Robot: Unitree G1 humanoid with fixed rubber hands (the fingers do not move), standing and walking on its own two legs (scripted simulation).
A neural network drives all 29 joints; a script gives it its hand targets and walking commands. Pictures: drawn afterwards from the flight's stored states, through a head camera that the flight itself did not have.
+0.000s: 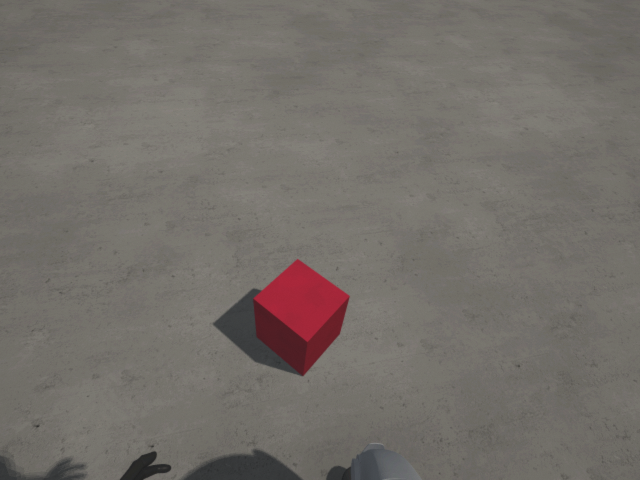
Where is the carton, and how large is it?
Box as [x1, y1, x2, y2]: [253, 259, 349, 375]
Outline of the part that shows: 297,259 253,298 257,337 303,375 339,333 349,296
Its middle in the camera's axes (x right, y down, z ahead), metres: -0.06 +0.25 +1.26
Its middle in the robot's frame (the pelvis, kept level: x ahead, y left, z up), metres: +0.70 -0.05 -0.66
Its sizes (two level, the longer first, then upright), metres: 0.210 0.200 0.250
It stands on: the floor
